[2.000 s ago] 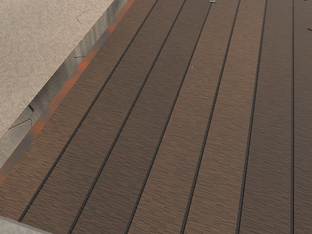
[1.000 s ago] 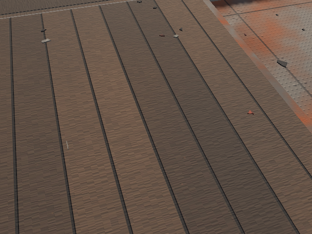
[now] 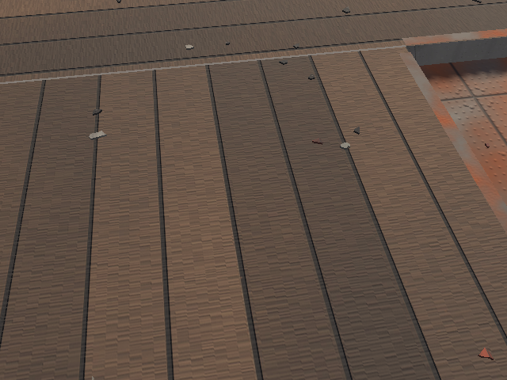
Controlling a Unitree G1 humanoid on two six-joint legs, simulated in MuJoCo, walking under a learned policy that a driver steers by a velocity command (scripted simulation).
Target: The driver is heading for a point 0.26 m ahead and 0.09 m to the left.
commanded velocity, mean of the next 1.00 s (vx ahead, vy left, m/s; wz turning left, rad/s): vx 0.15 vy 0.00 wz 0.16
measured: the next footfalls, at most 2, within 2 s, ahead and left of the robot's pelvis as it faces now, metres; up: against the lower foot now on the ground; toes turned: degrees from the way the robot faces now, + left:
right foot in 0.30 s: +0.34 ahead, -0.11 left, +0.00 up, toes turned +7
left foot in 0.66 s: +0.22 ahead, +0.08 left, +0.00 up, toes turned +6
